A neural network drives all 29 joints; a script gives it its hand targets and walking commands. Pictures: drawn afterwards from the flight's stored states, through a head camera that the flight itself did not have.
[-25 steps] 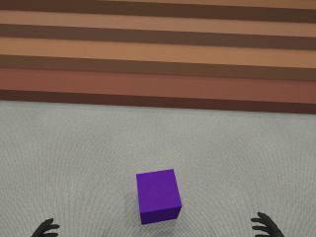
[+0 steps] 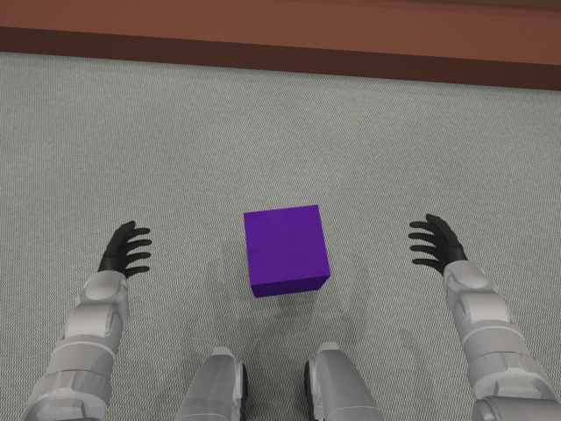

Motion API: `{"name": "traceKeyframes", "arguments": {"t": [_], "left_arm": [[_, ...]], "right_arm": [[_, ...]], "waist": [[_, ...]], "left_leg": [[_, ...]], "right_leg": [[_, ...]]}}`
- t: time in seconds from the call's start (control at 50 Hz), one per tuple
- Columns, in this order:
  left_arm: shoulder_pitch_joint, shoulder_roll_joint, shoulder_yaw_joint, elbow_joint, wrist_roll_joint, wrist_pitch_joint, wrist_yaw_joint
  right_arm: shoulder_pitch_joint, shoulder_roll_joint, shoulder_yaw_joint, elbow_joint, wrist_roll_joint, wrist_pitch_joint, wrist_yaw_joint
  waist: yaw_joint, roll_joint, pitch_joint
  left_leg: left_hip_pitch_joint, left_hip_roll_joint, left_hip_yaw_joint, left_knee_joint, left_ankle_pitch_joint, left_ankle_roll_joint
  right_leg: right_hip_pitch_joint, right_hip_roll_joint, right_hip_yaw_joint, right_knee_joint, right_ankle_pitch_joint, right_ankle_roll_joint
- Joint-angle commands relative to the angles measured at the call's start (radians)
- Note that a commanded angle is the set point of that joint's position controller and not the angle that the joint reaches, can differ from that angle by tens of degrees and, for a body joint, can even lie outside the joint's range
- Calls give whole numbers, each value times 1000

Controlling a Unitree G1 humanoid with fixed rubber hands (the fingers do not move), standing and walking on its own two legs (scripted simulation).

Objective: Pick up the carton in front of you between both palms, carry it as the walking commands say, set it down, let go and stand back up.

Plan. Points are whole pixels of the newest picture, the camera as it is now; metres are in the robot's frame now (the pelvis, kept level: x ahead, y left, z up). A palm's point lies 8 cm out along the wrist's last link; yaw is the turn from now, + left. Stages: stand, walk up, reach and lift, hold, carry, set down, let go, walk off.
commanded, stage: reach and lift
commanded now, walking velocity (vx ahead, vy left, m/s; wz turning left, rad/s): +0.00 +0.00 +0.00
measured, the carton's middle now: (284, 254) +0.47 -0.04 -0.58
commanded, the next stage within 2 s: none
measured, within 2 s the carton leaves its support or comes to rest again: neither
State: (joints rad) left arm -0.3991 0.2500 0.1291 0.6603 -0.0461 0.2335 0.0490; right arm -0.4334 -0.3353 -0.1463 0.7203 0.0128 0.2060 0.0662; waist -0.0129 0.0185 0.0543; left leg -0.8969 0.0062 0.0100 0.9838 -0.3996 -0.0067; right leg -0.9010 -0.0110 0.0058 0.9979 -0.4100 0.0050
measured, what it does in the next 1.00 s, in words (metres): lowers itself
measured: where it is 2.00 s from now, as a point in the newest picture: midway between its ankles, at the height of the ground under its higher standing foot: (275, 413)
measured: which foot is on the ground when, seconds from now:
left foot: down 0.00-1.00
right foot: down 0.00-1.00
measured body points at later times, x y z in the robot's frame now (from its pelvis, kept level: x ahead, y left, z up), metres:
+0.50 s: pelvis -0.05 -0.01 -0.06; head +0.26 -0.03 +0.26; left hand +0.48 +0.16 -0.16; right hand +0.51 -0.23 -0.15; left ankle +0.04 +0.12 -0.67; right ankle +0.03 -0.12 -0.67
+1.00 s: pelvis -0.06 +0.00 -0.23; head +0.29 -0.03 +0.05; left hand +0.47 +0.16 -0.38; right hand +0.49 -0.24 -0.38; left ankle +0.04 +0.13 -0.67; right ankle +0.03 -0.12 -0.67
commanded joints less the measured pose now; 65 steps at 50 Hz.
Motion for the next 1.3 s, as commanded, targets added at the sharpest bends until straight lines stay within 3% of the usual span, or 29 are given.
{"name": "traceKeyframes", "arguments": {"t": [0.0,0.04,0.06,0.14,0.26,0.28,0.3,0.32,0.36,0.38,0.4,0.42,0.5,0.52,0.54,0.56,0.6,0.62,0.7,0.78,0.82,0.84,0.96,1.04,1.12,1.18,1.2,1.22,1.28], "left_arm": [[-223,98,38,-83,-14,-15,24],[-337,103,68,-110,-14,-29,44],[-406,153,78,-48,-3,-27,53],[-598,86,106,17,-24,0,64],[-862,37,121,108,-34,-8,92],[-883,84,191,128,38,-20,103],[-946,37,142,93,-2,-34,100],[-971,44,186,94,19,-37,106],[-960,9,224,139,28,-38,113],[-981,56,246,127,76,-41,107],[-1001,28,207,112,51,-38,103],[-992,12,267,66,92,-51,96],[-949,-74,294,36,132,-79,86],[-934,-37,285,-6,127,-85,84],[-900,-64,302,65,159,-96,86],[-908,-44,337,25,152,-104,83],[-845,-82,309,52,155,-118,68],[-845,-94,311,50,163,-131,65],[-801,-68,293,82,133,-165,67],[-825,-57,230,108,50,-182,82],[-894,-54,186,59,27,-186,97],[-889,1,187,77,28,-190,106],[-988,54,117,115,-83,-160,130],[-1145,79,78,101,-117,-131,146],[-1223,61,91,211,-148,-113,142],[-1286,128,89,267,-122,-131,150],[-1300,132,58,301,-142,-132,141],[-1285,134,82,258,-102,-152,135],[-1298,143,63,339,-126,-172,133]], "right_arm": [[-199,-165,-36,-34,15,-15,-4],[-359,-138,-26,-51,40,-13,0],[-445,-187,-97,-3,-16,-24,-13],[-657,-165,-32,104,54,7,-16],[-941,-197,-67,207,12,-23,6],[-988,-228,-104,273,-7,-27,6],[-996,-201,-109,226,11,-42,8],[-1007,-204,-90,320,1,-42,14],[-1106,-255,-144,267,-59,-56,20],[-1165,-212,-131,245,-35,-52,19],[-1154,-188,-123,256,-47,-54,24],[-1180,-224,-156,242,-63,-59,19],[-1127,-117,-149,228,-87,-82,31],[-1114,-185,-225,234,-136,-92,21],[-1117,-117,-215,207,-127,-97,18],[-1100,-131,-226,192,-141,-99,17],[-1025,-70,-182,219,-94,-98,15],[-1029,-66,-207,190,-132,-118,6],[-957,-56,-217,208,-119,-138,-36],[-967,-81,-109,250,-23,-148,-57],[-1013,-151,-118,228,0,-162,-61],[-997,-154,-114,251,28,-171,-64],[-1199,-221,28,164,135,-142,-86],[-1273,-297,15,274,158,-129,-89],[-1389,-305,84,362,163,-112,-81],[-1445,-327,84,386,191,-128,-86],[-1441,-296,140,432,184,-130,-81],[-1438,-330,59,423,181,-141,-91],[-1412,-248,153,489,229,-146,-97]], "waist": [[-9,-27,-550],[72,-8,-709],[-29,-45,-720],[32,-61,-774],[-22,-49,-880],[19,-14,-906],[-42,7,-912],[39,-16,-915],[2,-97,-960],[70,-61,-1004],[4,-117,-999],[68,-64,-1048],[56,-127,-1098],[-23,-137,-1089],[47,-79,-1048],[10,-112,-1078],[75,-82,-1056],[-4,-150,-1041],[7,-116,-1087],[5,-108,-1096],[27,18,-1094],[-27,-64,-1097],[52,-126,-1208],[-7,-85,-1145],[49,-121,-1044],[32,-64,-1018],[-5,-156,-954],[55,-28,-943],[41,-51,-921]], "left_leg": [[157,-60,-20,-24,382,-29],[132,-61,-5,-16,402,-32],[75,-72,12,-5,366,-35],[4,-64,10,-25,213,-32],[-25,-63,17,36,134,-47],[-60,-68,33,35,129,-56],[-80,-61,22,38,138,-56],[-72,-77,24,18,133,-54],[-125,-81,25,37,178,-54],[-137,-82,38,35,182,-46],[-185,-85,18,30,175,-41],[-169,-93,55,57,195,-45],[-246,-106,59,65,325,-48],[-290,-101,46,68,314,-56],[-308,-99,49,103,378,-49],[-261,-97,40,129,408,-41],[-328,-91,46,168,418,-45],[-453,-100,42,208,422,-55],[-684,-97,56,331,413,-67],[-711,-102,58,452,364,-68],[-618,-104,41,528,400,-74],[-589,-98,16,564,419,-54],[-654,-79,74,748,269,-51],[-686,-62,53,793,122,-56],[-681,-67,87,858,52,-65],[-688,-43,52,918,67,-53],[-794,-42,54,913,21,-55],[-759,-46,56,943,78,-70],[-781,-39,58,985,72,-54]], "right_leg": [[143,52,13,-76,394,10],[174,44,28,-44,395,17],[150,62,11,-27,408,19],[96,44,19,-59,232,18],[-101,58,-16,-36,137,21],[-82,51,4,-21,155,20],[-111,62,-20,-5,183,15],[-118,63,-2,-4,147,3],[-96,63,-6,-4,198,12],[-57,67,1,9,210,14],[-64,65,-10,24,216,9],[-45,52,10,29,249,18],[30,72,21,62,480,2],[31,72,-3,99,480,1],[-47,88,11,115,519,9],[-65,84,7,123,543,6],[-131,75,23,164,523,3],[-96,68,32,175,640,2],[-139,61,52,354,721,4],[-287,69,27,466,590,16],[-464,78,24,525,471,9],[-572,81,-6,562,446,20],[-463,36,17,704,354,21],[-624,41,-27,765,171,24],[-635,20,-3,812,48,16],[-691,5,7,887,73,17],[-699,2,-17,899,69,14],[-811,5,5,920,78,-1],[-743,7,37,944,79,-2]]}}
